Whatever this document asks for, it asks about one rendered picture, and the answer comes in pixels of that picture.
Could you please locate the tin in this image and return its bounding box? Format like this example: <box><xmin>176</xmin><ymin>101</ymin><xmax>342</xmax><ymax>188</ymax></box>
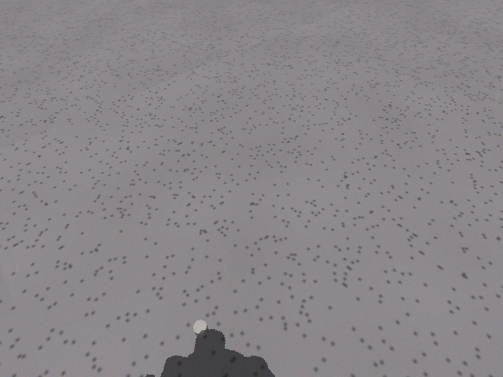
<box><xmin>193</xmin><ymin>320</ymin><xmax>208</xmax><ymax>337</ymax></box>

